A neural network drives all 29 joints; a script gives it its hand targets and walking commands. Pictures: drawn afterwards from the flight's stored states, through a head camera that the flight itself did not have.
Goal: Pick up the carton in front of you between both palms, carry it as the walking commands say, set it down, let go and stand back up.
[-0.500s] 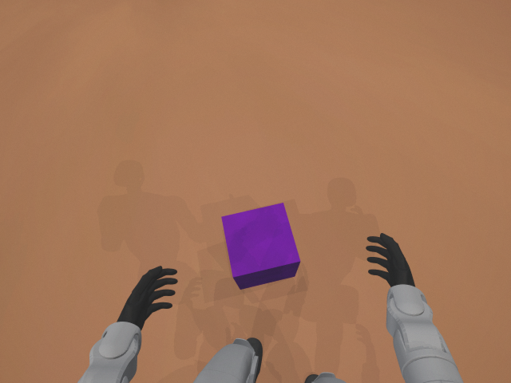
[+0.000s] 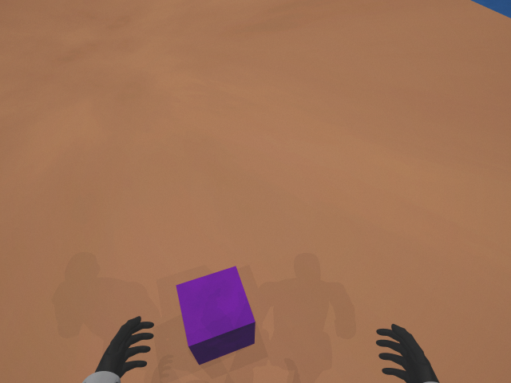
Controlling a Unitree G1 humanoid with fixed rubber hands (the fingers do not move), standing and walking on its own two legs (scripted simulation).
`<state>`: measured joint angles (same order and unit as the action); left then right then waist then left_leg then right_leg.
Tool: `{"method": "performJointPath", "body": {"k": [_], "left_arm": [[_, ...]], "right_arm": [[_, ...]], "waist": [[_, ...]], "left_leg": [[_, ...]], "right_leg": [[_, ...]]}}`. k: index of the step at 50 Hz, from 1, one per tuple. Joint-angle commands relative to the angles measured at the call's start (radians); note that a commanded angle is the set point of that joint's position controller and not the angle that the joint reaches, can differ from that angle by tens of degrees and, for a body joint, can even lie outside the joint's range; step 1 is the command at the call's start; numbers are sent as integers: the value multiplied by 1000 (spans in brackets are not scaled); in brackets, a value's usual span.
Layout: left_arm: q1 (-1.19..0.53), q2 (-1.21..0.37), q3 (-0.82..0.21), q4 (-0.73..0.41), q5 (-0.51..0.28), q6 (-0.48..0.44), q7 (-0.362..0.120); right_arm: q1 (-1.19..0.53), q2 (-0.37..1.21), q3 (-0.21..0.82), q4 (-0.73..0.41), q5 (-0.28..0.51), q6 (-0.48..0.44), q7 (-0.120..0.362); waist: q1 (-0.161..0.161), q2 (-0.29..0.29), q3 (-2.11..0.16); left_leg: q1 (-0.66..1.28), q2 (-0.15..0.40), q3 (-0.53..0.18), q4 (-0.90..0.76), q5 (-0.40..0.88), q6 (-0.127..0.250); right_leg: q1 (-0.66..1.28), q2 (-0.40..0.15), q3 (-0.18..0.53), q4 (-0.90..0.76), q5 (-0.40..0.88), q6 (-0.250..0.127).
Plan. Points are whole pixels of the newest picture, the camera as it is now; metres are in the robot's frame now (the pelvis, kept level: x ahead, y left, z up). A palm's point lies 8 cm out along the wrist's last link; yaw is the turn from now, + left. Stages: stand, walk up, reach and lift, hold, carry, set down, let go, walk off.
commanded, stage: let go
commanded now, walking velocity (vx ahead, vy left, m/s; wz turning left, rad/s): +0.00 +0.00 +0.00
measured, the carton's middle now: (217, 315) +0.44 +0.14 -0.65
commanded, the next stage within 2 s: stand in 0.30 s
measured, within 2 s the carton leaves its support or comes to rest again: neither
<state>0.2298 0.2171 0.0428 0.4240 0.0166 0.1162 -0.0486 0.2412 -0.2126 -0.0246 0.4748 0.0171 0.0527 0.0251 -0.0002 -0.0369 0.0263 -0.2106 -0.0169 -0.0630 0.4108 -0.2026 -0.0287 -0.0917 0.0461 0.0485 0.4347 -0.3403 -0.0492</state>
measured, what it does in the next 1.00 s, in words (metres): shifts its weight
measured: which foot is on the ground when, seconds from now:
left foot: down 0.00-1.00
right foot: down 0.00-1.00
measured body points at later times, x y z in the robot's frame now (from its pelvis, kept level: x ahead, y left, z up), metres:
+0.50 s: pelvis -0.01 +0.04 -0.01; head +0.00 +0.07 +0.44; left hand +0.14 +0.31 -0.11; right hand +0.12 -0.25 -0.09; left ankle +0.01 +0.14 -0.74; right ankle -0.07 -0.09 -0.74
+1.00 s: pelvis +0.01 +0.05 +0.00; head +0.02 +0.08 +0.45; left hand +0.16 +0.34 -0.12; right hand +0.12 -0.25 -0.09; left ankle +0.01 +0.14 -0.74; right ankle -0.07 -0.09 -0.74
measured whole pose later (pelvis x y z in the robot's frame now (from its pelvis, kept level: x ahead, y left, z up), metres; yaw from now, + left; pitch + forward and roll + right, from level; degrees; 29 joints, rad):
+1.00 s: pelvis +0.01 +0.05 +0.00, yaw -3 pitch -1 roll +0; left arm 0.19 0.37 0.03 0.78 0.03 0.00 0.03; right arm 0.14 -0.32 -0.03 0.86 -0.03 0.00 -0.02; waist -0.01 -0.06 0.01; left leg -0.22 -0.05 0.00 0.50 -0.28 0.04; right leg -0.07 0.00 0.10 0.44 -0.36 0.02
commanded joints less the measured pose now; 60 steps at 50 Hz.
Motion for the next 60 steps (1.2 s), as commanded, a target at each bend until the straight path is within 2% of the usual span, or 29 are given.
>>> {"method": "performJointPath", "body": {"k": [1,7,15,16,17,18,20,22,24,30,35,45,60], "left_arm": [[-19,134,44,-93,6,19,24],[-36,125,37,-107,0,54,27],[-54,107,23,-153,-1,98,34],[-107,223,43,-22,22,20,65],[-77,213,41,-10,32,-15,70],[-67,201,37,2,37,-39,68],[-55,197,39,34,36,-73,62],[-41,204,40,71,34,-94,55],[-34,215,40,102,34,-108,55],[-28,245,35,172,23,-123,68],[-18,257,27,225,18,-121,77],[-37,274,17,288,16,-124,84],[-50,299,7,375,15,-130,81]], "right_arm": [[-61,-56,10,-86,17,-26,-15],[-48,-73,-11,-66,2,2,-17],[-62,-81,-32,-80,-13,30,1],[-62,-190,-60,76,-83,11,-33],[-44,-220,-70,79,-84,-2,-44],[-52,-222,-68,95,-81,-13,-45],[-75,-221,-67,125,-75,-33,-44],[-109,-221,-65,143,-69,-45,-37],[-117,-222,-64,160,-64,-52,-34],[-82,-244,-63,213,-58,-59,-41],[-76,-266,-59,252,-54,-57,-49],[-108,-276,-50,311,-47,-60,-52],[-146,-297,-38,401,-42,-62,-45]], "waist": [[22,-32,-94],[10,-28,-32],[0,18,-1],[0,-138,24],[-16,-101,31],[-18,-40,27],[-8,58,12],[6,97,-28],[7,84,-46],[-7,63,-102],[-6,58,-109],[-4,32,-88],[-5,30,-41]], "left_leg": [[91,-84,68,45,190,24],[117,-74,67,44,145,25],[211,-51,53,46,128,21],[36,37,3,54,30,15],[17,43,-21,43,-60,22],[-24,52,-40,21,-149,29],[-95,70,-76,-22,-259,45],[-113,81,-94,-37,-247,58],[-92,81,-88,-19,-159,63],[43,84,-58,62,226,64],[90,93,-62,67,331,64],[120,91,-60,51,349,60],[128,95,-69,-11,225,61]], "right_leg": [[-65,-81,44,-41,655,107],[-119,-60,21,-57,491,90],[-166,-29,-15,-72,261,58],[-223,-64,25,-68,4,79],[-219,-64,51,-68,-92,69],[-219,-61,63,-54,-144,59],[-169,-54,58,1,-112,48],[-115,-54,52,34,-30,46],[-101,-61,61,31,30,45],[-87,-80,75,23,253,52],[-72,-86,72,23,313,57],[-61,-102,78,-12,340,54],[-60,-121,90,-90,259,48]]}}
